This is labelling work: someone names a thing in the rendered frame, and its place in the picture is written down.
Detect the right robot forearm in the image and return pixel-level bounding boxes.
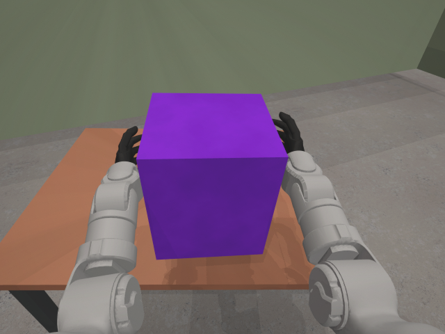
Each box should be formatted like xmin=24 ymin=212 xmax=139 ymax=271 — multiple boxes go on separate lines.
xmin=281 ymin=151 xmax=398 ymax=307

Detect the left robot upper arm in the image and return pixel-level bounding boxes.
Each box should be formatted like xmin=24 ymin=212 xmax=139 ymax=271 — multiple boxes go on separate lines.
xmin=46 ymin=272 xmax=144 ymax=334

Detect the table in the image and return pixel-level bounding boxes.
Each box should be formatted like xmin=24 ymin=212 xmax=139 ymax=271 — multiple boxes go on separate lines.
xmin=0 ymin=128 xmax=315 ymax=333

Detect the left robot forearm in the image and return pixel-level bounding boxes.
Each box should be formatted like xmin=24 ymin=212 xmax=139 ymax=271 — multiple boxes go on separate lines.
xmin=57 ymin=161 xmax=143 ymax=332

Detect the left robot hand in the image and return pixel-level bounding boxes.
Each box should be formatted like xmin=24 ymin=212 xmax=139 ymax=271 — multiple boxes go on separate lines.
xmin=115 ymin=126 xmax=142 ymax=165

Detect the right robot hand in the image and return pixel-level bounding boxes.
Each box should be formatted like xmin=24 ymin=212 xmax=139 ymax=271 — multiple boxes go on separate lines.
xmin=272 ymin=112 xmax=305 ymax=154

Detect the right robot upper arm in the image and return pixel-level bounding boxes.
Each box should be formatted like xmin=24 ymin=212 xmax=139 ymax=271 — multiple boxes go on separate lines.
xmin=309 ymin=260 xmax=445 ymax=334

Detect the carton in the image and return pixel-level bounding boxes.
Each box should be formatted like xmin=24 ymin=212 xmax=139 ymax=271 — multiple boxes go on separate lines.
xmin=136 ymin=93 xmax=289 ymax=260

